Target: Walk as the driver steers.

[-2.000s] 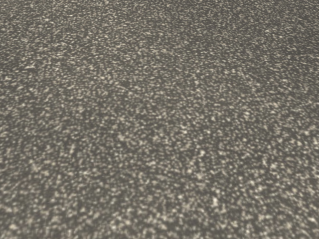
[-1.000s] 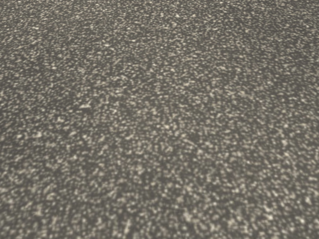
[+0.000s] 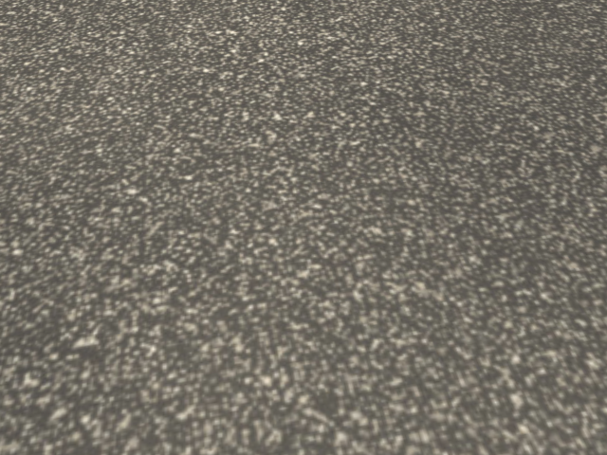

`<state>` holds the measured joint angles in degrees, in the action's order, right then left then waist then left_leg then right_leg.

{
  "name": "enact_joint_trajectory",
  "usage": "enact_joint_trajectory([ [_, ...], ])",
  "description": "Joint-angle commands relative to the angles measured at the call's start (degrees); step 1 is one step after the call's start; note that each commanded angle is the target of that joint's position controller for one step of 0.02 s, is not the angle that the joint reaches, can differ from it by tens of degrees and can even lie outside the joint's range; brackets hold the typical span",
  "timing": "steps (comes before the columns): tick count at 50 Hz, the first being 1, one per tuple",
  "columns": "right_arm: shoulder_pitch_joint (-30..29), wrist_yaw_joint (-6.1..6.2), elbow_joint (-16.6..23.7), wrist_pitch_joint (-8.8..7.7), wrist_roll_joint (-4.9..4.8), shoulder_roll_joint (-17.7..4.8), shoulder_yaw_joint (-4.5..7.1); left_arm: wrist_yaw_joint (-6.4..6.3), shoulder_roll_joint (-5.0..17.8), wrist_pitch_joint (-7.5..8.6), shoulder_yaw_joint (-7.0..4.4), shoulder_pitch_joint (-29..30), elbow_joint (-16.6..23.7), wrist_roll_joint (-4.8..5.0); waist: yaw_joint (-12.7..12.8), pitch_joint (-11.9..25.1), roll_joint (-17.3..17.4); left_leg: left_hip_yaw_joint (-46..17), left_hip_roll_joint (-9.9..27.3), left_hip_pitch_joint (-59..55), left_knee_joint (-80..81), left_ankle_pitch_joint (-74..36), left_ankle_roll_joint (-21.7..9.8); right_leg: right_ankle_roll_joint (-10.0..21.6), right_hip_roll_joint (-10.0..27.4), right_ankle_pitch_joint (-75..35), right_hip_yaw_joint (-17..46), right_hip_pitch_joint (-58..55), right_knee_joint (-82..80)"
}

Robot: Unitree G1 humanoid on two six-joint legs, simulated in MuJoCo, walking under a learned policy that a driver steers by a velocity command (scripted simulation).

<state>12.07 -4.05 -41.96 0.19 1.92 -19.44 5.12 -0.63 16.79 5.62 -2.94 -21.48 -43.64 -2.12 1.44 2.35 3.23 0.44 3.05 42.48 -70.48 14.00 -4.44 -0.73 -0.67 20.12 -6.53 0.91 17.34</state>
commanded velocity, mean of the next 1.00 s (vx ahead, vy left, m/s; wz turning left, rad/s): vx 0.53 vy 0.00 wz -0.11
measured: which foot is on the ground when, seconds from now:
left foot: up 0.00-0.18, down 0.20-0.62, up 0.64-1.00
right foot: down 0.00-0.20, up 0.22-0.60, down 0.62-1.00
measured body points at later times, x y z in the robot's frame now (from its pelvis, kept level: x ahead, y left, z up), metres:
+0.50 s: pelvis +0.42 +0.09 +0.00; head +0.45 +0.10 +0.45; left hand +0.49 +0.36 -0.12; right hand +0.49 -0.16 -0.13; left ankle +0.31 +0.10 -0.73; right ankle +0.61 -0.01 -0.67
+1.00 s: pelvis +0.64 +0.13 +0.01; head +0.67 +0.10 +0.45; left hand +0.77 +0.40 -0.10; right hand +0.73 -0.14 -0.12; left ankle +0.74 +0.31 -0.67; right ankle +0.69 +0.10 -0.73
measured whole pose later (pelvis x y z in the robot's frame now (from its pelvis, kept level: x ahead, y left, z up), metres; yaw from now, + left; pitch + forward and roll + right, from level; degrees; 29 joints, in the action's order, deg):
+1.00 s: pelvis +0.64 +0.13 +0.01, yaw -8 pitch +0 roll +0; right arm 11.2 1.9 -42.8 3.2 0.9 -16.2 1.4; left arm -0.8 15.4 -1.1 -2.7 -13.7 -44.0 -1.4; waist 1.6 -3.4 3.0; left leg -5.1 4.1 32.1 -53.3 13.4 3.1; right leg 7.6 -11.2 4.8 6.9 13.8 20.3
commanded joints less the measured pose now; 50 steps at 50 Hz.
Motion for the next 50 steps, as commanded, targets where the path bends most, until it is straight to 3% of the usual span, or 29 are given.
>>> enact_joint_trajectory([
  [1, -8.4, -1.36, 8.4, -0.30, 0.03, 0.8, -1.61, 0.35, 2.9, 2.10, -0.21, 3.5, 1.6, 0.21, -2.4, -10.0, -10.0, -2.4, 3.7, 12.3, 2.7, -6.1, 0.1, 5.7, 15.0, -18.2, 4.0, 1.0, -11.9],
  [4, -14.1, -2.48, 10.1, -0.45, 0.22, 1.1, -2.91, 0.08, 4.3, 2.13, -0.33, 2.5, -0.7, 0.50, -1.7, -12.5, -6.2, 6.7, 1.0, -0.4, 18.4, -11.9, -2.5, 3.7, 11.4, -32.4, -6.4, 5.8, -14.0],
  [6, -13.6, -2.28, 10.0, -0.51, -0.16, 0.7, -3.13, -0.28, 8.0, 1.96, -0.98, -0.5, -1.7, 0.55, -2.5, -9.1, -7.2, 11.6, -4.0, -10.6, 22.8, -11.1, -5.1, 3.2, 12.4, -64.7, -8.2, 2.1, -7.1],
  [8, -1.4, -1.22, 7.1, -0.78, -0.73, -2.8, -1.86, -0.83, 13.0, 0.19, -2.28, 0.6, -1.1, -0.11, -10.0, -0.5, -10.3, 11.6, -8.2, -23.6, 23.7, -4.7, -7.2, 3.1, 14.7, -83.7, -7.9, -1.7, 12.1],
  [9, 11.3, -0.34, 3.2, -0.95, 0.04, -5.1, -0.69, -1.06, 13.7, -0.35, -2.29, 1.8, -0.6, -0.30, -15.5, 5.9, -10.5, 7.3, -9.4, -40.1, 26.8, -3.2, -8.9, 4.1, 15.9, -81.2, -6.0, 4.0, 26.4],
  [10, 18.3, 1.07, -0.3, -0.90, 0.50, -8.0, 0.97, -0.67, 12.1, -0.51, -1.87, 1.5, -1.0, -0.36, -17.7, 8.3, -5.9, 0.9, -7.7, -54.9, 33.4, -2.9, -10.0, 3.9, 11.3, -55.1, -6.1, 14.8, 45.6],
  [11, 11.9, 2.32, 0.6, -0.43, 0.92, -13.7, 2.11, 0.43, 2.5, -0.18, 0.52, -2.8, 1.4, 0.08, -8.0, 9.2, 11.2, -20.5, 7.0, -64.4, 35.7, 1.4, -10.6, 2.1, 2.5, 7.4, -4.8, 34.4, 70.8],
  [12, 11.7, 2.58, 4.3, -0.27, 0.61, -16.2, 2.65, 0.16, 5.7, 0.55, 0.65, -4.4, 5.0, 2.07, -8.3, 24.0, 8.7, -43.3, 17.3, -70.8, 46.8, 6.7, -16.8, 3.1, 0.9, 5.7, 8.6, 41.0, 80.0],
  [13, 11.2, 3.25, 3.2, -0.50, 0.53, -13.1, 2.40, -0.11, 8.4, 0.79, 0.13, 3.2, 5.0, 2.38, -9.9, 16.5, -0.8, -40.0, 15.4, -63.4, 51.9, 10.9, -14.2, 3.4, 3.1, -1.1, 10.2, 43.8, 78.1],
  [14, 9.5, 3.92, 1.4, -1.35, 0.72, -10.3, 1.47, 0.07, 6.9, 0.60, 0.71, 2.9, 4.4, 2.63, -6.4, 5.1, -4.0, -33.1, 15.1, -50.7, 54.0, 9.5, -12.6, 3.4, 5.2, -3.3, 9.3, 43.4, 73.9],
  [15, 7.0, 3.96, 1.1, -2.66, 1.20, -7.6, 0.63, 0.52, 5.7, -0.05, 1.12, 3.8, 3.5, 1.57, -4.2, 1.1, -8.3, -28.1, 13.4, -41.2, 55.0, 8.6, -10.8, 3.8, 7.3, -3.9, 10.8, 40.0, 69.2],
  [18, 4.7, 3.59, -0.7, -6.11, -0.04, -2.5, -1.47, 1.92, 3.3, -3.94, 1.10, -1.5, -0.4, 1.05, 1.8, -6.8, -6.1, -13.0, 10.5, -25.0, 59.3, -15.5, -6.8, 2.7, 8.5, -4.1, 12.9, 30.5, 59.4],
  [20, 4.5, 2.89, -1.9, -7.49, -0.63, -1.6, -1.78, 2.11, 2.4, -4.48, 0.81, 1.1, -0.5, 1.50, 2.0, -9.3, -4.1, -0.9, 6.6, -25.0, 59.3, -41.8, -3.3, 2.4, 6.6, -8.2, 9.8, 30.9, 50.8],
  [22, 0.8, 3.09, -1.5, -7.70, -0.84, -0.5, -2.33, 2.54, 0.6, -4.36, 1.09, 3.2, -0.2, 2.17, 2.7, -7.7, -1.2, 8.3, 1.4, -26.9, 59.7, -51.3, 0.6, 2.8, 3.9, -17.4, 4.5, 29.9, 42.5],
  [25, 2.9, 4.10, -1.9, -8.09, -2.27, 0.0, -2.63, 3.86, -1.6, -2.89, 1.98, 8.8, 1.0, 1.66, -0.5, -7.4, -0.1, 13.2, 0.8, -32.8, 55.6, -51.7, 1.6, 3.6, 1.4, -31.8, -2.7, 27.3, 22.8],
  [27, 4.7, 5.73, -2.2, -7.87, -2.56, -2.1, -1.99, 4.33, 0.0, -2.79, 1.37, 5.5, -0.3, 0.56, -0.2, -2.6, 0.0, 14.1, 1.7, -39.4, 48.2, -58.3, 3.1, 4.7, -3.2, -35.3, -6.2, 21.8, 17.5],
  [28, 4.3, 6.54, -2.0, -7.52, -2.76, -3.6, -1.49, 4.35, 1.3, -3.09, 0.66, 0.7, -1.4, 0.12, 2.0, 0.2, 1.7, 13.7, 3.0, -39.7, 42.3, -62.3, 4.1, 5.6, -5.0, -33.2, -6.0, 16.2, 17.4],
  [30, -2.9, 7.05, 0.1, -6.05, -2.80, -5.0, -0.68, 3.07, 6.5, -3.90, -2.09, -17.0, -5.4, -0.24, 12.0, 6.5, 1.9, 11.9, 4.2, -33.1, 17.5, -56.0, 5.7, 9.9, -5.1, -29.8, -0.3, -0.5, 16.7],
  [31, -7.3, 6.06, 0.3, -5.22, -3.46, -2.5, -0.85, 1.64, 8.0, -3.94, -3.12, -19.6, -6.5, 0.84, 15.6, 3.6, -6.8, 12.9, -4.0, -24.9, -5.6, -13.0, 6.6, 13.8, -0.8, -39.3, 4.9, -5.1, 8.1],
  [32, -3.0, 5.38, 2.8, -4.60, -1.31, 4.1, -2.44, 0.87, 10.8, -4.26, -3.33, -14.1, -5.8, 1.55, 6.4, -2.1, -16.0, 9.4, -11.5, -8.4, -23.9, 22.5, 7.2, 16.6, 6.1, -83.6, 17.3, -6.6, 18.8],
  [33, 9.6, 5.53, 3.9, -4.01, -1.01, 4.4, -3.28, 0.89, 13.5, -3.83, -3.79, -9.3, -2.5, 1.44, -0.6, 11.4, -12.2, -2.6, -9.6, -5.3, -27.5, 18.9, 7.2, 25.1, 15.7, -89.0, 34.0, -13.2, 13.2],
  [34, 11.2, 5.59, 3.9, -3.73, -0.15, 1.8, -3.85, 0.51, 12.3, -4.59, -4.20, -1.8, 1.9, 1.63, -1.9, 14.1, -7.1, -6.5, -7.4, -4.9, -24.1, 14.0, 6.4, 27.3, 18.2, -60.7, 43.3, -9.1, 5.2],
  [35, 7.9, 5.66, 3.4, -3.06, 0.71, -1.4, -3.20, 0.27, 8.6, -5.58, -3.39, 3.0, 3.6, 1.98, -3.1, 7.0, 0.0, -6.4, -5.0, -4.5, -19.3, 12.4, 6.5, 25.6, 15.7, -37.4, 42.6, 0.0, 0.7],
  [36, 3.4, 5.79, 4.2, -2.24, 1.50, -2.7, -2.67, 0.41, 6.4, -5.93, -2.64, 4.1, 3.6, 2.23, -3.1, 2.9, 3.6, -6.3, -3.5, -5.1, -13.5, 12.2, 6.9, 23.1, 12.7, -26.6, 40.3, 6.6, -1.9],
  [38, 0.4, 6.26, 5.3, 0.24, 1.33, -2.5, -2.83, 0.49, 6.9, -5.59, -2.78, 2.3, 2.7, 2.14, -2.7, -0.4, 2.6, -5.6, -1.6, -10.3, -2.8, 10.1, 8.0, 18.8, 8.6, -30.5, 34.0, 14.8, -2.1],
  [40, -0.3, 6.59, 5.6, 1.38, 0.82, -0.7, -3.48, 0.53, 9.0, -5.34, -3.51, 1.3, 2.3, 1.68, -2.0, 1.9, 0.9, -5.2, -1.4, -12.4, 2.4, 6.9, 8.7, 15.0, 5.4, -36.7, 31.0, 15.2, 0.4],
  [43, 1.4, 6.79, 4.3, 1.70, -0.34, -0.8, -3.28, 0.05, 7.8, -5.53, -3.08, 0.8, 2.0, 1.81, -0.8, 5.3, -3.1, -4.3, 0.1, -10.8, 6.6, 1.2, 8.5, 10.0, 5.6, -41.7, 26.6, 10.0, 2.1],
  [48, 0.0, 5.92, 2.3, 2.65, -1.04, 0.1, -3.09, -0.33, 2.6, -6.64, -0.52, 2.0, 1.0, 0.79, 1.7, 2.6, -7.8, -4.1, 1.4, -12.9, 16.2, -1.9, 7.6, 6.6, 5.7, -24.0, 22.6, 7.7, -2.9],
  [50, -0.8, 5.59, 1.5, 2.78, -1.53, -0.4, -2.89, -0.56, 3.5, -6.57, -0.30, 2.8, 0.6, -0.22, 2.5, -0.2, -8.7, -5.0, 0.2, -14.6, 19.9, -0.3, 7.0, 7.5, 7.1, -17.6, 21.6, 8.4, -4.8],
])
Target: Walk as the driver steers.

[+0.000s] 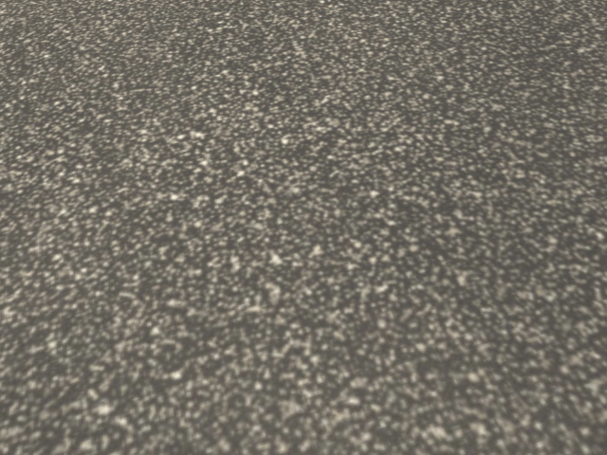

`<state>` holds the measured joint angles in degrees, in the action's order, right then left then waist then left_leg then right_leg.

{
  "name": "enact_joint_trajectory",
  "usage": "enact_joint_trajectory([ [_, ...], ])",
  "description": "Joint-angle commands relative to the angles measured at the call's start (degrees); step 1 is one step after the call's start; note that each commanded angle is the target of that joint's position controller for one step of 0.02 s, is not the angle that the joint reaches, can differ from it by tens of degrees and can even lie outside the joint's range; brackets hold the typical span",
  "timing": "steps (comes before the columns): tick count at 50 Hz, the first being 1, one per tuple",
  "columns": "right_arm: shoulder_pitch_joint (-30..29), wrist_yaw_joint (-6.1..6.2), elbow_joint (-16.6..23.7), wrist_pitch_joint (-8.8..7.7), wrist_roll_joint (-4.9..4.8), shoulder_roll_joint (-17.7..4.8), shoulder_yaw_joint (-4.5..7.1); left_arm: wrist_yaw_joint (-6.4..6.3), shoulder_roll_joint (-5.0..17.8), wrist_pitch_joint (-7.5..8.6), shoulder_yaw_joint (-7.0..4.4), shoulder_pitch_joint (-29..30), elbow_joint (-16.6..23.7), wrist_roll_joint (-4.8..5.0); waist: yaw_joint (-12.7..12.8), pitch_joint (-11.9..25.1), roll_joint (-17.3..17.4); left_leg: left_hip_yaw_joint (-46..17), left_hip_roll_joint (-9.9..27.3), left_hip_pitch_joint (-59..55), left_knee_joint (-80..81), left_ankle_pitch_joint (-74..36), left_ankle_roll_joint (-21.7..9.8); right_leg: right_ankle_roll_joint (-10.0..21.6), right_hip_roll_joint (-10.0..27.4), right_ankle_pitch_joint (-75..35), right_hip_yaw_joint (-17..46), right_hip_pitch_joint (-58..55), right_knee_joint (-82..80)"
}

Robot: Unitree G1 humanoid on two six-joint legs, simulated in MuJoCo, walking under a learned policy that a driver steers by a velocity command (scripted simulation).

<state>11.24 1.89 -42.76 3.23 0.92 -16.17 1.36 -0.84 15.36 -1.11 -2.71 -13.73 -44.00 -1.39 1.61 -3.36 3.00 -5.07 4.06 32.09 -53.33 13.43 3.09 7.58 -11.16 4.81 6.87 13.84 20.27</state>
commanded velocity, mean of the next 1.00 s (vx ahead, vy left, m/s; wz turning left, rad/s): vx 0.02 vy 0.00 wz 0.18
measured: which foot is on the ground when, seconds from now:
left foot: up 0.00-0.32, down 0.34-1.00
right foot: down 0.00-0.32, up 0.34-0.98, down 1.00-1.00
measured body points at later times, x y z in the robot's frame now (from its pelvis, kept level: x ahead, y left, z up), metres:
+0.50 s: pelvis +0.04 +0.10 +0.00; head +0.07 +0.15 +0.45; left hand +0.06 +0.41 -0.13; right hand +0.25 -0.14 -0.09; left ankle -0.01 +0.15 -0.74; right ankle +0.08 -0.05 -0.65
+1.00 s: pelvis +0.09 +0.10 -0.01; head +0.13 +0.09 +0.43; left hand +0.16 +0.40 -0.12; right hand +0.23 -0.16 -0.14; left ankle +0.00 +0.15 -0.74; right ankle +0.09 +0.01 -0.74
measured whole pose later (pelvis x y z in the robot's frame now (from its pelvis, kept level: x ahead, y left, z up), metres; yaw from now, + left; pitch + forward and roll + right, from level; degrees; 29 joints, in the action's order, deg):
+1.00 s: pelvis +0.09 +0.10 -0.01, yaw +11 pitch +0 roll +0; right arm 13.8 2.5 -43.7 1.8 0.9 -17.1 2.1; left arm 1.5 17.0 -3.8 -2.5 -9.9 -42.1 -0.1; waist -0.6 -4.4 1.5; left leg 4.5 -3.1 8.3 -32.9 23.9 -4.3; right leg 3.8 -2.3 23.0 -2.0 15.6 36.1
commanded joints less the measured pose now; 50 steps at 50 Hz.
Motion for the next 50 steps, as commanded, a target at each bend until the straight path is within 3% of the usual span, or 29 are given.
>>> enact_joint_trajectory([
  [1, -0.6, -0.48, 2.4, -0.33, -0.75, -4.7, 1.28, -0.59, 6.3, 0.17, -0.81, -4.5, 0.9, -1.16, 2.7, 4.2, -8.8, -0.1, -2.1, -3.6, 3.1, 2.2, -0.9, 0.2, 18.6, -1.5, 8.1, -5.2, -7.6],
  [4, 0.4, -1.12, 2.3, -0.69, -0.56, -6.8, 2.29, -1.21, 8.1, 0.10, -1.16, -3.4, 1.0, -0.72, 2.0, 3.2, -7.8, 0.2, -3.1, -1.0, 2.0, 8.5, -1.5, 4.5, 22.5, -6.8, 8.2, -9.7, -5.1],
  [7, 1.6, -1.79, 2.5, -0.81, -0.26, -5.8, 2.30, -1.64, 7.5, 0.38, -1.02, -2.0, 1.4, -0.30, 1.4, 3.6, -6.5, 2.7, -2.9, -1.6, 2.5, 12.4, -1.9, 7.2, 24.8, -15.8, 6.6, -12.6, -2.3],
  [11, 3.4, -2.57, 3.5, -0.55, -1.01, -4.7, 2.38, -1.53, 8.0, 0.36, -1.37, 0.5, 1.8, -0.30, 0.3, 5.6, -8.0, 6.0, -4.0, -7.6, 8.4, 14.3, -2.8, 6.2, 25.3, -27.1, 1.8, -12.9, 2.3],
  [14, 5.2, -3.00, 4.4, -0.78, -1.31, -4.2, 2.61, -1.32, 8.9, 0.01, -1.83, 2.4, 2.1, 0.12, -1.1, 6.6, -9.4, 8.1, -5.6, -13.5, 18.4, 10.5, -4.1, 3.6, 25.0, -27.4, -1.8, -11.6, 7.5],
  [15, 6.7, -2.91, 4.3, -1.22, -0.95, -3.9, 2.66, -1.39, 9.1, -0.01, -1.95, 3.3, 2.2, 0.58, -2.7, 7.0, -8.6, 8.1, -6.3, -17.8, 26.0, 4.1, -4.9, 1.4, 23.7, -23.6, -4.4, -9.0, 11.5],
  [16, 7.1, -2.55, 4.8, -1.80, -0.10, -6.4, 3.34, -1.32, 9.0, 0.29, -2.02, 2.6, 2.2, 0.57, -3.5, 6.5, -4.0, 0.4, -3.8, -22.9, 33.2, -3.4, -6.8, -2.5, 20.7, -12.4, -7.3, -2.6, 19.0],
  [17, 7.4, -2.26, 6.4, -2.44, 0.49, -13.6, 4.82, -0.95, 5.8, 0.08, -1.30, 0.4, 3.9, -0.74, -1.4, 6.6, 9.7, -20.7, 11.7, -31.3, 34.9, -25.9, -10.9, -7.4, 13.6, 21.7, -12.6, 13.0, 32.7],
  [18, 13.1, -2.36, 5.7, -2.40, -0.32, -17.2, 5.90, -1.44, 4.9, -0.82, -0.75, 5.5, 6.3, -1.55, -3.9, 4.3, 9.7, -28.7, 17.1, -31.2, 30.3, -54.3, -19.2, -9.0, 6.8, 35.2, -8.1, 23.0, 41.4],
  [19, 17.1, -1.92, 4.7, -2.02, -0.86, -16.2, 6.28, -1.27, 5.0, -0.87, -0.41, 5.4, 6.7, -1.19, -5.4, 7.5, 4.7, -24.5, 15.5, -36.3, 27.4, -61.8, -22.8, -9.6, 8.6, 33.7, -4.4, 25.3, 48.2],
  [20, 13.5, -1.50, 5.4, -1.45, -0.67, -15.4, 6.52, -1.26, 4.9, -0.30, 0.01, 6.6, 7.0, -0.03, -5.0, 6.9, 6.1, -24.7, 13.1, -34.9, 29.7, -50.0, -23.6, -10.0, 9.3, 28.9, -3.1, 27.6, 49.6],
  [21, 7.8, -1.17, 6.4, -0.59, -0.92, -12.4, 5.85, -1.10, 7.0, 0.09, -0.57, 7.8, 6.4, 0.22, -2.9, 3.6, 2.2, -19.6, 7.9, -33.0, 31.0, -42.8, -19.7, -10.6, 11.5, 22.7, -2.3, 28.0, 47.7],
  [23, 5.9, -1.17, 7.3, -0.06, -1.63, -10.3, 5.15, -0.07, 8.5, -0.16, -1.01, 7.1, 5.9, -0.15, -2.2, 5.7, 2.1, -16.2, 3.6, -33.2, 30.1, -44.9, -15.6, -11.4, 11.7, 18.6, -3.2, 25.0, 45.4],
  [25, 7.6, -1.14, 6.7, -0.32, -1.76, -10.8, 5.39, 0.61, 7.9, -0.85, -0.77, 5.2, 5.3, -0.06, -2.2, 8.1, -0.2, -14.4, 3.1, -35.6, 29.2, -48.1, -14.0, -11.6, 11.2, 16.2, -4.3, 24.7, 44.9],
  [27, 8.4, -0.73, 6.3, -0.78, -1.38, -9.5, 4.84, 0.64, 7.1, -1.29, -0.40, 3.7, 4.4, 0.39, -2.7, 9.0, 0.7, -12.6, 3.1, -36.1, 29.6, -50.5, -12.5, -11.3, 11.7, 14.2, -5.6, 23.7, 43.2],
  [31, 7.7, 0.07, 4.8, -1.56, -0.10, -4.5, 2.01, 1.02, 5.8, -2.06, 0.26, 3.6, 2.5, 0.74, -3.2, 7.3, 2.3, -8.8, 2.9, -32.7, 32.8, -47.0, -9.5, -10.7, 13.0, 12.0, -5.8, 17.0, 33.6],
  [32, 7.4, 0.23, 4.4, -1.80, 0.31, -4.2, 1.52, 1.13, 5.4, -2.21, 0.46, 3.5, 1.8, 0.93, -3.3, 6.5, 2.5, -7.7, 2.9, -31.3, 33.5, -45.2, -9.0, -10.3, 12.7, 11.7, -5.5, 14.3, 30.3],
  [34, 7.6, 0.56, 3.5, -2.03, 1.07, -6.7, 1.78, 1.11, 6.5, -2.41, 0.17, 4.1, 1.2, 1.26, -4.0, 4.3, 3.1, -6.7, 4.3, -29.4, 33.6, -44.0, -9.3, -9.2, 10.6, 13.0, -4.7, 11.6, 28.0],
  [36, 7.8, 0.84, 2.9, -1.69, 1.02, -8.9, 2.38, 1.28, 8.6, -2.38, -0.51, 4.1, 1.2, 1.14, -3.9, 2.6, 2.8, -7.3, 6.6, -30.4, 32.6, -44.3, -10.7, -8.1, 9.6, 15.9, -4.3, 13.4, 29.3],
  [40, 6.5, 1.23, 2.6, -1.47, 0.72, -8.1, 2.25, 1.91, 8.0, -2.28, -0.62, 4.7, 1.9, 0.85, -3.6, 1.1, 0.1, -7.4, 9.8, -33.5, 31.1, -45.1, -14.1, -7.3, 10.9, 20.3, -5.7, 16.2, 30.4],
  [44, 5.5, 1.11, 2.0, -1.72, 0.80, -8.0, 2.52, 2.48, 6.4, -2.46, -0.48, 5.6, 3.7, 1.36, -3.8, 1.7, 0.2, -4.6, 10.3, -35.1, 28.7, -47.6, -15.5, -6.5, 10.8, 22.2, -8.0, 14.3, 26.7],
  [48, 2.9, 0.73, 2.1, -2.00, 0.17, -9.0, 2.88, 2.43, 6.0, -2.40, -0.92, 2.9, 4.9, 1.61, -2.2, 4.8, 2.3, 0.7, 8.7, -33.0, 21.6, -53.1, -13.0, -4.4, 8.1, 22.1, -10.6, 5.5, 17.8],
  [49, 1.5, 0.70, 2.3, -2.21, -0.29, -9.4, 2.99, 2.12, 6.3, -2.12, -1.31, 0.2, 4.7, 1.32, -0.3, 6.4, 2.0, 3.0, 7.5, -30.7, 16.1, -53.4, -11.2, -3.1, 7.2, 18.8, -10.2, 0.9, 12.8],
  [50, -0.7, 0.62, 2.8, -2.57, -0.73, -10.3, 3.27, 1.59, 7.8, -1.52, -2.00, -4.6, 4.4, 0.76, 3.5, 8.6, -0.4, 6.1, 5.2, -23.8, 6.0, -47.4, -8.0, -0.4, 9.2, 9.3, -4.9, -7.6, 4.8],
])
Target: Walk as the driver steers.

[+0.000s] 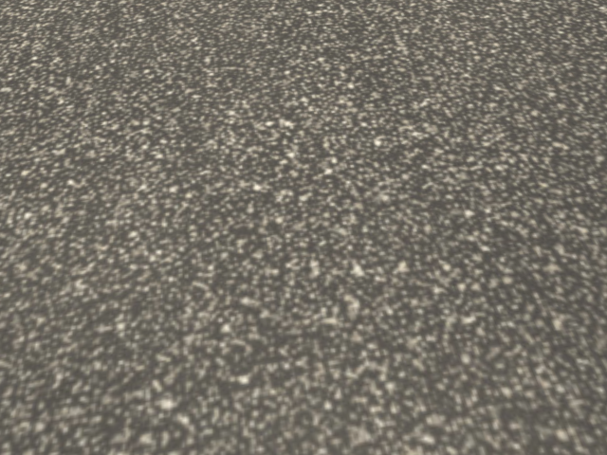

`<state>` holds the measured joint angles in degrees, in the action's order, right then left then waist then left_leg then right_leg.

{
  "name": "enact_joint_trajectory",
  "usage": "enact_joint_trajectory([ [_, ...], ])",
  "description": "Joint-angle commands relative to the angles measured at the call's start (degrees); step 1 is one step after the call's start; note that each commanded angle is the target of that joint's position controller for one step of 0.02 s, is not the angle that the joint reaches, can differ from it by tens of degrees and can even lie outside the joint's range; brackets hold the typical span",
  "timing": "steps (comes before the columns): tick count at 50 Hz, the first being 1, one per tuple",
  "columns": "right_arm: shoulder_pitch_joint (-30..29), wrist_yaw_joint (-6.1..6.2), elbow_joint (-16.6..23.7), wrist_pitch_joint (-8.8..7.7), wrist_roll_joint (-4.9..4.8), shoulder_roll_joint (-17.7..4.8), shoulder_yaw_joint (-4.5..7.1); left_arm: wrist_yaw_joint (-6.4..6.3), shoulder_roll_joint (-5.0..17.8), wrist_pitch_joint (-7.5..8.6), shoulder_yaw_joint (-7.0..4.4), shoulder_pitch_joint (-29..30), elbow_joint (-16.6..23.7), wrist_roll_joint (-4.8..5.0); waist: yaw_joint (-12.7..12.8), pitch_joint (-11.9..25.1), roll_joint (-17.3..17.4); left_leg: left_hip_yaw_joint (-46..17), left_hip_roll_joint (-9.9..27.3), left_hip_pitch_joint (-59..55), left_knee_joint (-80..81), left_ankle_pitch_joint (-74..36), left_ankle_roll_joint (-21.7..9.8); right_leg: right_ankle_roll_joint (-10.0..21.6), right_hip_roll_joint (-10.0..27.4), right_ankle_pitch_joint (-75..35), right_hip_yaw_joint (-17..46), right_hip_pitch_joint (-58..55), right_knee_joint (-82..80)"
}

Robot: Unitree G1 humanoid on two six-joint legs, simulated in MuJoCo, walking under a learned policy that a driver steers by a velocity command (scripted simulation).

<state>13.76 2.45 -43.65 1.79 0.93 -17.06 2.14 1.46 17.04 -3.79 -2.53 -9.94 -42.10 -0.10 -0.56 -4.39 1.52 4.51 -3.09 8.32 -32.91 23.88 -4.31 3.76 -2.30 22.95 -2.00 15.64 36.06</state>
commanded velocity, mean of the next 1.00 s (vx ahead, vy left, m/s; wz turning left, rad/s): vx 0.00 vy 0.00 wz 0.15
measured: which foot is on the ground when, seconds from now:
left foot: down 0.00-0.02, up 0.04-0.46, down 0.48-0.90, up 0.92-1.00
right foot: down 0.00-0.50, up 0.52-0.88, down 0.90-1.00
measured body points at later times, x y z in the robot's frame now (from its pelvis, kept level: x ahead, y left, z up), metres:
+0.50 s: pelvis +0.06 +0.00 +0.00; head +0.09 +0.00 +0.45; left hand +0.24 +0.23 -0.11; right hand +0.11 -0.29 -0.11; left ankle +0.10 +0.09 -0.73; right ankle -0.01 -0.08 -0.73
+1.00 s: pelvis +0.09 -0.05 +0.02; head +0.12 -0.06 +0.46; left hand +0.17 +0.26 -0.07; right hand +0.27 -0.32 -0.10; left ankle +0.06 +0.08 -0.67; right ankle +0.12 -0.14 -0.73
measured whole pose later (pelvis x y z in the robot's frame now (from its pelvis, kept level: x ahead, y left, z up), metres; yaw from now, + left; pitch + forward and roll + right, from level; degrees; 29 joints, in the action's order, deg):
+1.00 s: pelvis +0.09 -0.05 +0.02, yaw +14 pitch +1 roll +1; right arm 12.4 -1.0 -41.2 3.5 1.6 -21.0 6.2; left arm -2.7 17.3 -1.0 -0.3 -9.5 -39.0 -1.6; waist -1.3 -3.4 2.8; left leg -9.6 -8.1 26.5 -54.8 24.3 1.5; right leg 2.3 -2.1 11.5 1.9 13.9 24.9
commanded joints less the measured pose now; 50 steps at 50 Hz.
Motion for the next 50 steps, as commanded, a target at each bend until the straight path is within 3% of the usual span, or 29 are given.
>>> enact_joint_trajectory([
  [1, -1.9, -0.38, 5.5, -1.38, 0.23, -6.6, 1.74, -1.24, 13.2, 1.68, -3.75, -9.3, 3.3, -0.99, 4.4, 11.1, -9.6, 0.3, 5.0, 15.7, -28.4, -15.9, 3.8, 8.1, 13.2, -30.8, 23.4, -19.4, -15.6],
  [2, -5.0, -0.10, 9.1, -0.53, 1.31, -4.3, 0.87, -0.76, 17.4, 1.41, -5.12, -12.1, 3.1, 0.36, 5.0, 11.9, -15.4, -4.7, -3.7, 26.5, -37.9, 14.6, 5.6, 19.1, 23.4, -53.1, 39.7, -19.3, -15.6],
  [3, -4.1, 0.03, 7.9, -0.21, 1.95, -5.3, 0.83, -0.65, 14.7, 1.41, -4.98, -12.3, 2.9, 1.21, 4.5, 9.0, -6.6, -9.5, 0.5, 27.5, -41.3, 13.7, 6.2, 20.3, 22.7, -51.9, 35.1, -17.7, -15.0],
  [5, -4.5, -0.13, 7.0, -0.56, 0.66, -6.8, 1.24, -1.35, 10.0, 0.43, -3.71, -3.5, 4.6, 0.71, 0.7, 1.1, -2.1, -9.2, 3.4, 27.9, -35.0, 3.6, 7.2, 14.1, 13.9, -39.7, 25.3, -10.1, -16.7],
  [7, -3.7, -0.93, 6.9, -0.22, 1.47, -7.4, 1.30, -1.79, 10.2, 0.29, -3.75, -2.6, 5.2, 0.38, 0.2, 3.4, -4.1, -8.3, 3.2, 25.5, -30.1, -0.4, 8.5, 10.8, 9.2, -41.7, 22.7, -10.7, -15.9],
  [8, -3.3, -1.42, 6.9, 0.01, 1.31, -7.0, 1.16, -1.64, 10.9, 0.42, -4.03, -3.8, 4.9, 0.34, 0.4, 5.0, -3.9, -8.1, 2.7, 24.8, -28.6, -1.1, 8.8, 10.2, 8.5, -43.4, 22.6, -11.3, -15.1],
  [12, -4.6, -1.66, 7.9, 0.45, 0.38, -6.4, 0.79, -1.73, 12.0, 0.74, -4.66, -6.1, 4.6, -0.06, 1.5, 6.8, -5.7, -7.5, 2.2, 25.4, -22.6, -3.1, 9.0, 9.0, 7.9, -41.4, 24.5, -12.1, -14.0],
  [16, -5.0, -1.57, 6.9, 0.41, -0.08, -5.6, 0.35, -2.26, 7.7, 1.21, -2.65, -7.0, 3.9, -1.03, 3.1, 7.8, -8.1, -5.5, 3.6, 19.9, -18.0, -5.0, 7.4, 7.5, 8.3, -46.5, 21.6, -10.6, -13.4],
  [19, -4.9, -1.97, 5.4, 0.49, -0.48, -3.9, -0.43, -2.62, 4.4, 1.72, -0.47, -5.6, 2.8, -1.96, 3.0, 6.9, -8.1, -4.9, 3.9, 10.8, -8.7, -4.8, 5.5, 6.3, 9.0, -43.0, 19.3, -7.6, -14.4],
  [21, -5.0, -1.95, 4.9, 0.67, -0.84, -5.6, 0.10, -3.06, 7.3, 1.78, -0.82, -5.4, 1.9, -2.28, 2.9, 4.7, -8.9, -4.2, 1.9, 8.2, -4.4, -3.2, 4.2, 6.2, 10.2, -41.2, 19.1, -7.2, -12.8],
  [23, -2.8, -2.03, 4.4, 0.06, -0.54, -6.5, 0.46, -3.84, 9.7, 1.65, -1.37, -4.7, 1.4, -1.26, 0.7, 3.2, -7.3, -5.0, 0.8, 5.2, 5.3, -7.5, 2.4, 4.8, 10.6, -40.5, 18.5, -7.4, -8.5],
  [24, -1.9, -1.94, 4.4, -0.64, -0.13, -7.7, 0.74, -4.17, 10.3, 1.98, -1.55, -5.2, 1.4, -1.06, 0.1, 3.9, -4.9, -10.0, 2.5, 2.0, 10.2, -14.8, 1.2, 2.8, 9.2, -35.3, 17.8, -6.4, -5.6],
  [25, 0.9, -1.86, 4.3, -1.44, 0.55, -12.2, 1.65, -4.29, 9.1, 2.42, -1.36, -5.5, 2.9, -1.43, 0.4, 6.4, 3.5, -23.6, 11.6, -2.7, 12.0, -28.5, -1.8, 0.6, 4.0, -24.5, 13.4, -2.5, 4.2],
  [26, 2.2, -2.54, 3.5, -1.29, -0.48, -15.7, 2.99, -4.41, 7.5, 1.88, -1.08, -4.5, 4.3, -1.14, 0.3, 5.9, 12.5, -37.4, 21.3, -4.5, 12.3, -47.7, -12.0, -2.3, -6.3, 5.1, 4.3, 7.1, 13.2],
  [27, 7.4, -3.32, 2.0, -1.44, -0.76, -12.7, 2.64, -4.48, 7.7, 1.81, -0.83, -2.6, 4.7, -1.88, -1.4, 6.7, 9.4, -43.0, 23.3, -6.7, 14.1, -48.8, -15.5, -2.7, -5.5, 16.1, 6.6, 12.0, 22.0],
  [29, 3.6, -3.01, 2.3, -0.94, -0.88, -11.0, 3.19, -3.74, 6.2, 1.96, -0.57, -0.8, 4.0, -1.54, 0.0, 4.1, 3.2, -33.8, 16.5, -3.8, 13.6, -37.8, -12.4, -3.7, -2.2, 8.7, 8.5, 14.4, 27.0],
  [30, 1.4, -2.57, 2.9, -0.51, -0.93, -10.4, 3.26, -3.35, 6.1, 1.87, -0.57, 0.3, 4.5, -1.21, 0.7, 3.4, 3.7, -31.1, 13.6, -2.3, 14.2, -34.5, -10.2, -4.3, -1.1, 5.5, 8.5, 14.5, 25.1],
  [32, 0.6, -2.45, 3.4, 0.08, -0.90, -9.5, 3.46, -2.77, 5.4, 1.81, -0.15, 0.5, 4.7, -1.20, 0.8, 6.0, 4.7, -28.1, 9.2, -2.7, 13.8, -32.7, -7.8, -5.6, -1.5, 2.6, 6.8, 12.9, 20.4],
  [35, 3.0, -2.60, 3.4, 0.65, -0.71, -10.8, 4.63, -2.64, 4.5, 1.85, 0.38, 2.7, 5.9, -0.84, -0.9, 7.5, 5.1, -31.2, 8.7, -3.0, 13.4, -28.0, -8.0, -6.6, -2.3, 2.2, 6.4, 12.5, 13.6],
  [39, 2.3, -2.88, 4.4, 1.02, -0.09, -12.2, 5.82, -3.09, 5.5, 2.70, 0.47, 3.4, 6.8, -0.57, -1.5, 8.4, 6.5, -36.3, 8.2, 0.0, 12.8, -25.1, -6.9, -5.7, -3.1, -0.2, 7.3, 8.6, 6.8],
  [41, 0.4, -3.11, 5.2, 1.14, 0.07, -12.4, 6.13, -3.33, 6.0, 3.25, 0.39, 2.0, 6.6, -0.40, -0.8, 8.5, 7.4, -38.2, 7.2, 2.7, 12.0, -25.0, -5.3, -4.9, -3.8, -1.0, 7.6, 4.4, 2.2],
  [43, -3.1, -3.16, 6.2, 1.24, -0.12, -12.0, 6.11, -3.90, 6.1, 3.84, 0.27, -1.7, 5.7, -0.32, 1.9, 7.8, 7.6, -38.8, 4.7, 8.2, 10.7, -20.0, -2.0, -4.3, -3.8, -5.1, 7.6, -4.2, -8.0],
  [44, -4.2, -3.02, 6.6, 1.12, -0.54, -10.9, 5.73, -4.51, 7.0, 4.28, -0.04, -3.9, 5.1, -0.62, 3.4, 7.2, 5.8, -37.0, 1.9, 13.0, 8.4, -12.9, 0.8, -3.7, -1.3, -8.1, 8.8, -10.2, -16.4],
  [45, -0.4, -2.89, 6.9, 0.75, -0.77, -6.4, 4.68, -5.17, 11.7, 4.42, -0.94, -3.5, 5.6, -1.17, 1.0, 8.4, -5.6, -28.7, -4.0, 19.0, -1.7, 4.4, 4.1, -1.0, 11.9, -0.5, 21.2, -15.7, -24.1],
  [46, 2.9, -2.44, 6.8, 0.63, -0.07, -5.7, 4.64, -4.99, 15.7, 3.91, -1.41, 1.5, 8.0, -1.36, -0.5, 8.2, -13.6, -15.9, -10.6, 24.6, -16.2, 11.2, 5.9, 4.6, 24.4, 4.9, 36.6, -12.1, -27.6],
  [47, 0.7, -2.48, 6.4, 0.78, 1.21, -11.1, 5.70, -4.60, 12.7, 3.50, -0.98, 1.6, 7.2, -1.96, -0.6, 5.5, -9.0, -13.8, -4.0, 23.8, -23.7, 7.1, 6.3, 7.3, 24.3, -1.2, 32.5, -6.2, -26.1],
  [48, 0.4, -2.99, 5.8, 1.01, 1.11, -11.4, 6.05, -4.39, 9.0, 3.45, -0.05, 3.0, 7.5, -1.75, -1.4, 3.7, -6.9, -13.0, -2.4, 22.6, -27.8, 3.7, 6.1, 7.1, 20.7, -7.2, 25.7, -3.8, -24.3],
  [49, 1.7, -3.61, 4.8, 1.50, 1.01, -10.2, 5.83, -4.20, 7.2, 3.48, 0.40, 4.5, 7.7, -1.57, -2.1, 2.4, -6.7, -12.0, -1.6, 22.3, -31.6, 1.0, 6.2, 6.1, 17.1, -12.7, 18.9, -2.8, -23.1],
  [50, 2.8, -4.28, 4.2, 1.82, 0.76, -9.3, 5.46, -4.14, 6.6, 3.62, 0.54, 3.8, 7.6, -1.61, -2.1, 3.5, -8.0, -11.2, -1.7, 21.3, -34.4, -0.5, 6.4, 5.9, 14.4, -17.9, 15.7, -3.6, -21.5],
])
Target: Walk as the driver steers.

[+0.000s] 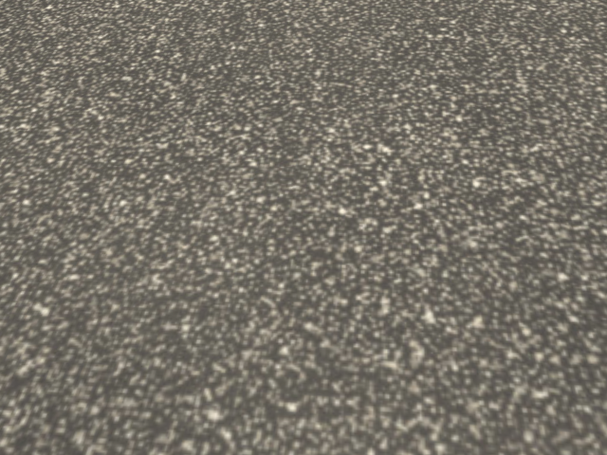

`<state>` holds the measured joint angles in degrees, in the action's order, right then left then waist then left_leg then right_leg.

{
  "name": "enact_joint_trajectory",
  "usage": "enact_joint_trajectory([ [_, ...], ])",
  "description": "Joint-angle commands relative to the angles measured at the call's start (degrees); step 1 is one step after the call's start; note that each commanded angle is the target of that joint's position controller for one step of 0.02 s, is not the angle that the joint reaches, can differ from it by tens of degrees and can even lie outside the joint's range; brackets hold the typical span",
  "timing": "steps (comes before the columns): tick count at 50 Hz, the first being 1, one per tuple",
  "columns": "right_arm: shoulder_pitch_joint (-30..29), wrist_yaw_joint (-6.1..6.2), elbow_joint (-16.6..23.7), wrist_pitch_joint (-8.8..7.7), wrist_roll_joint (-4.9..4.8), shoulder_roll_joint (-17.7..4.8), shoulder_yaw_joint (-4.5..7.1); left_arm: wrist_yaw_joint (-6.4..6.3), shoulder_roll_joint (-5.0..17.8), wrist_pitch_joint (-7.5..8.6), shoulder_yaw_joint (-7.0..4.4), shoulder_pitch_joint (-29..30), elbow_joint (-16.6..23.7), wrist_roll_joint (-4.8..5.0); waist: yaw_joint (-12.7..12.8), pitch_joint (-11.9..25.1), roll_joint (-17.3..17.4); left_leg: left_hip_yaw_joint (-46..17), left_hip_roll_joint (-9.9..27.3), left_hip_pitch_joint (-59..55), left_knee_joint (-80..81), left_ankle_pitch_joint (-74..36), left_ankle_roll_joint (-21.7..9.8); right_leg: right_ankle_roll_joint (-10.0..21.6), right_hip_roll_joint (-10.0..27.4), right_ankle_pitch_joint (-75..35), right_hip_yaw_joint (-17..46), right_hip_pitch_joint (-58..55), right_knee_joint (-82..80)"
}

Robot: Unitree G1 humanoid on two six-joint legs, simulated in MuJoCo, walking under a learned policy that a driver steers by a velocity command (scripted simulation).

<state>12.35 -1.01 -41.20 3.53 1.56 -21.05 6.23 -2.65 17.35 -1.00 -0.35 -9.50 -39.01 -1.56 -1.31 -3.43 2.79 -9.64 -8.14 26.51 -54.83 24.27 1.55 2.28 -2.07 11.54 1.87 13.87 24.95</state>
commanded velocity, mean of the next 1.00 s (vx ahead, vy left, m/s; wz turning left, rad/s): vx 0.67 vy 0.00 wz -0.32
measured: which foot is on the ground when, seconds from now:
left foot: up 0.00-0.26, down 0.28-0.72, up 0.74-1.00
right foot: down 0.00-0.28, up 0.30-0.70, down 0.72-1.00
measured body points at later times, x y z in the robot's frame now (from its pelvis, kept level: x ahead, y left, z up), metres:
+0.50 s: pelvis +0.11 -0.01 -0.01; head +0.12 -0.01 +0.44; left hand +0.28 +0.24 -0.12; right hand +0.08 -0.30 -0.12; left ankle -0.01 +0.11 -0.74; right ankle +0.16 -0.15 -0.65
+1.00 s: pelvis +0.45 -0.22 -0.01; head +0.47 -0.23 +0.44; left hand +0.58 +0.01 -0.14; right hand +0.45 -0.49 -0.14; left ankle +0.65 -0.13 -0.65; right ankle +0.35 -0.19 -0.74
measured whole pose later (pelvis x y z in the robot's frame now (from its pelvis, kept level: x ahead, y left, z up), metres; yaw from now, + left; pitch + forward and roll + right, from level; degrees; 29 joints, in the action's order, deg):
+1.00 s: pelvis +0.45 -0.22 -0.01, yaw -23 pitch -1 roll -1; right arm 13.6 -2.4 -46.3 -1.4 -0.1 -14.7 1.0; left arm 1.6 14.7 6.5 -2.2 -22.6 -50.0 -1.3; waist 0.2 -1.8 1.6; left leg -2.7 5.9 45.0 -62.7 2.6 -4.5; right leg 7.9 -8.4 18.6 -8.8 -3.5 14.7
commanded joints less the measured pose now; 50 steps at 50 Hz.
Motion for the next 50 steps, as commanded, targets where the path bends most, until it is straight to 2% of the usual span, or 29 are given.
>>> enact_joint_trajectory([
  [1, 4.7, -1.21, 1.5, 0.19, -0.35, -4.3, 0.86, 0.07, 6.0, 1.09, -1.63, 1.7, 4.0, -0.21, -0.8, 3.3, -10.3, 3.8, 2.7, 3.0, -13.4, -0.5, 0.9, 7.9, 13.3, -14.6, 9.8, -3.1, -8.8],
  [3, 1.9, -0.91, 2.1, 0.30, -0.86, -2.6, -0.14, 0.56, 6.4, 1.75, -1.98, -3.1, 2.0, 0.04, 1.3, 4.4, -10.2, 2.2, 1.0, 2.8, -10.3, 0.9, 1.0, 9.0, 13.3, -23.8, 9.6, -6.7, -6.4],
  [5, 0.2, -0.10, 1.8, 0.64, -0.95, -0.4, -1.42, 0.98, 4.8, 2.46, -1.31, -4.2, 0.5, 0.38, 1.7, 5.2, -10.6, -0.2, 1.1, 0.2, -0.6, 1.2, 0.6, 9.1, 13.3, -24.9, 10.3, -8.9, -5.5],
  [6, 1.0, -0.04, 1.2, 0.61, -0.33, 0.0, -2.11, 1.53, 5.6, 2.53, -1.61, -5.9, -0.6, 0.33, 1.7, 7.0, -12.5, 3.1, 2.2, -1.5, 5.0, 1.6, 0.1, 8.7, 12.0, -9.9, 11.7, -10.5, -7.8],
  [8, -3.1, -0.43, 2.1, -0.05, 0.82, -2.0, -2.08, 2.64, 8.7, 1.45, -3.07, -9.1, -2.3, 0.29, 3.8, 3.7, -16.1, 9.7, 3.2, -2.2, 11.5, 6.4, -0.5, 9.9, 11.2, 16.9, 18.3, -8.6, -12.7],
  [10, -5.0, -0.31, 2.4, -1.27, 0.18, -1.5, -2.60, 3.36, 9.7, 0.44, -3.96, -10.1, -3.3, -0.03, 3.5, 0.1, -14.9, 10.1, 2.6, -7.7, 20.9, 7.5, -1.5, 10.2, 10.9, 22.4, 21.4, -3.0, -13.7],
  [12, 0.9, 0.71, 0.2, -3.13, -0.31, 0.3, -3.11, 3.27, 10.1, 0.06, -4.84, -7.2, -3.3, 0.63, -1.4, -1.4, -10.2, 11.1, 2.4, -21.1, 37.0, -3.9, -4.0, 8.2, 7.6, 21.5, 20.7, 6.1, -11.3],
  [13, 7.8, 1.61, -1.9, -4.25, -0.27, -1.0, -2.78, 2.82, 8.9, 0.37, -5.04, -3.7, -2.3, 1.02, -5.3, -0.7, -7.5, 9.3, 5.1, -35.4, 42.0, -10.8, -5.5, 4.8, 4.3, 20.2, 18.3, 16.8, -7.2],
  [14, 15.5, 2.86, -3.8, -5.07, 0.32, -6.4, -1.50, 2.86, 4.6, 1.31, -4.32, -0.1, 0.2, 1.93, -8.7, 2.1, 1.3, -0.6, 16.9, -49.8, 45.4, -0.6, -7.0, 0.6, -1.1, 20.8, 10.4, 30.8, 6.6],
  [15, 12.0, 3.50, -2.5, -5.34, 0.50, -10.7, -0.67, 2.85, 0.7, 2.09, -3.16, 0.6, 2.2, 2.60, -7.2, 2.1, 8.8, -19.1, 31.4, -47.6, 47.7, 14.7, -9.9, 0.8, -3.6, 17.5, 3.5, 40.1, 22.8],
  [16, 7.9, 3.70, -1.9, -5.67, 1.29, -9.1, -0.66, 3.06, 4.2, 2.39, -3.45, 3.6, 3.9, 1.52, -5.6, -1.5, 4.9, -21.0, 34.1, -37.5, 48.2, 19.5, -13.0, 1.5, 2.7, 12.6, 4.8, 40.8, 29.1],
  [17, 3.6, 3.27, -1.1, -6.44, 1.09, -4.4, -1.94, 3.89, 5.2, 2.30, -4.11, 2.5, 2.5, 1.68, -2.7, -3.5, 2.9, -16.2, 30.2, -35.1, 48.5, 16.7, -11.7, 1.4, 3.8, 8.5, 5.4, 40.5, 32.9],
  [19, 2.1, 2.79, -0.5, -7.59, 0.48, -1.4, -2.81, 5.40, 5.5, 1.47, -4.71, -2.0, -0.4, 0.70, -0.7, -1.8, 4.0, -5.1, 24.9, -34.2, 49.0, 5.7, -8.8, 0.1, 4.1, 4.2, 3.1, 39.2, 38.9],
  [21, 5.5, 2.49, -1.8, -8.39, 0.16, -1.2, -2.87, 6.55, 3.9, 0.85, -4.42, -1.2, -0.1, -0.19, -1.2, -2.0, 3.2, 2.0, 22.8, -33.0, 49.2, -1.5, -8.1, 0.0, 5.1, 1.5, 1.1, 40.8, 44.8],
  [24, 9.3, 1.50, -3.8, -9.30, 0.46, -0.8, -2.97, 7.51, 3.0, 0.54, -3.99, 4.0, 2.4, -0.08, -1.8, -4.7, 2.6, 9.1, 21.6, -30.1, 50.6, -7.5, -7.5, 0.3, 6.1, -2.1, -0.4, 43.1, 46.1],
  [29, 11.8, 1.68, -6.6, -10.40, 0.54, -0.6, -3.36, 9.11, 1.2, 0.68, -2.28, 13.7, 6.7, -0.55, -2.5, -9.0, 1.1, 19.9, 20.4, -28.1, 52.6, -24.6, -6.1, 3.0, 6.7, -6.6, -8.2, 37.7, 30.6],
  [31, 11.9, 2.02, -7.4, -10.43, 0.69, -2.2, -3.27, 9.12, 0.2, 0.65, -1.47, 14.6, 7.6, -0.19, -1.3, -7.3, 1.2, 24.5, 20.5, -29.1, 48.4, -52.0, -4.7, 6.1, 3.8, -4.9, -13.1, 28.5, 23.3],
  [33, 12.8, 2.82, -7.7, -9.44, 0.88, -5.4, -2.55, 8.25, 1.9, 0.60, -1.91, 9.0, 6.3, 0.15, 3.0, -0.7, 4.3, 25.4, 22.4, -33.8, 35.9, -85.0, -3.9, 8.5, -1.3, -0.3, -15.9, 18.6, 21.5],
  [35, 9.8, 3.02, -6.2, -7.60, 1.36, -9.4, -1.28, 6.95, 7.0, 1.13, -4.26, -10.1, 1.2, 0.56, 12.6, 10.5, 6.3, 23.6, 25.0, -28.8, 10.5, -90.0, -5.6, 11.4, -5.3, 7.9, -12.7, -3.5, 19.9],
  [36, 9.9, 2.54, -6.2, -7.88, 1.22, -7.9, -1.73, 5.79, 9.8, 1.40, -5.91, -19.4, -2.6, -0.46, 16.1, 13.9, 3.0, 23.0, 22.6, -16.7, -6.5, -71.8, -5.5, 12.8, -4.3, 7.5, -5.5, -21.0, 11.8],
  [37, 12.7, 0.90, -3.2, -8.79, -0.38, 1.3, -3.95, 4.70, 15.2, 0.80, -7.36, -13.0, -2.5, -1.12, 7.1, 14.8, -15.8, 21.7, 10.9, 10.1, -30.0, -3.6, -2.6, 16.5, 12.3, 21.8, 22.6, -37.1, 3.2],
  [38, 10.6, 0.86, 0.2, -10.08, -1.51, -1.0, -4.22, 4.56, 16.6, 0.68, -7.69, -14.7, -0.4, -0.74, 9.0, 25.8, -10.9, 8.7, 8.6, 15.8, -40.2, -2.7, -3.8, 20.4, 20.8, 25.2, 43.7, -40.1, -5.9],
  [39, 3.5, 1.16, 0.6, -10.45, -2.03, -3.0, -3.67, 3.91, 14.0, 1.10, -7.33, -14.5, -1.9, -0.80, 10.2, 18.1, -3.1, 6.4, 11.2, 19.2, -39.5, -8.0, -4.4, 17.6, 20.1, 20.3, 37.6, -33.8, -9.1],
  [40, 5.2, 1.24, 0.0, -10.42, -2.50, -1.4, -4.20, 3.30, 11.5, 2.06, -6.56, -13.8, -3.8, -0.88, 6.7, 9.1, 0.0, 7.1, 13.5, 17.3, -35.3, -9.3, -5.0, 15.6, 20.0, 14.6, 30.4, -22.2, -10.1],
  [41, 4.9, 0.84, -0.9, -9.75, -1.59, -0.4, -4.48, 3.08, 8.5, 3.42, -5.58, -11.1, -4.2, -1.49, 4.4, 5.5, 3.7, 5.7, 15.6, 14.0, -30.4, -9.6, -5.5, 13.5, 18.0, 12.5, 24.4, -13.4, -11.2],
  [43, 9.9, -0.29, -4.0, -6.72, -0.60, 1.4, -4.70, 2.99, 4.8, 5.72, -4.00, -7.9, -4.7, -0.99, -0.1, 1.2, 0.7, 3.5, 16.7, 7.5, -25.8, -10.5, -5.5, 10.0, 15.0, 9.4, 14.5, -1.7, -15.3],
  [45, 8.1, -1.13, -4.5, -4.89, -0.99, 2.1, -4.33, 3.53, 3.6, 7.52, -3.53, -8.7, -6.6, -0.04, -1.0, -3.1, -1.2, 3.1, 16.6, 10.1, -20.6, -13.3, -5.4, 4.9, 11.8, 2.1, 6.0, 0.8, -17.9],
  [48, 0.8, -1.58, -2.8, -4.80, -1.84, 3.2, -4.47, 4.35, 2.9, 8.81, -3.14, -10.1, -7.7, 0.42, 0.6, -5.9, -4.6, 8.1, 13.5, 13.3, -9.4, -23.0, -6.0, -0.7, 6.1, -19.0, -7.4, -0.8, -20.1],
  [50, -3.4, -1.87, -1.7, -5.58, -1.96, 3.8, -4.81, 4.16, 1.6, 9.31, -2.36, -11.4, -8.5, 0.75, 1.7, -5.6, -5.5, 13.2, 11.7, 12.8, -1.9, -28.7, -6.7, -1.9, 4.8, -33.4, -12.3, -3.6, -20.0],
])
Velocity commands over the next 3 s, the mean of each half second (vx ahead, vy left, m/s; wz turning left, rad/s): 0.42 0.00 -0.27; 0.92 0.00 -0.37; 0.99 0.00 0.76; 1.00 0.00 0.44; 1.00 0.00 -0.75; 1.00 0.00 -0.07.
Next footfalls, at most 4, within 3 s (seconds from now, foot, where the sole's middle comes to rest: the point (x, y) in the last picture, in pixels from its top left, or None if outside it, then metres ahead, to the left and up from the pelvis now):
0.28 left None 0.03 0.11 -0.78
0.72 right None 0.39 -0.21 -0.78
1.18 left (462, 308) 0.80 -0.33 -0.78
1.58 right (528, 193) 1.15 -0.58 -0.78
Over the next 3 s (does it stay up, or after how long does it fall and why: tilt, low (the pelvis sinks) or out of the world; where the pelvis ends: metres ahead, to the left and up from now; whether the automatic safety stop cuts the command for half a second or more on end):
stays up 2.24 -0.42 -0.02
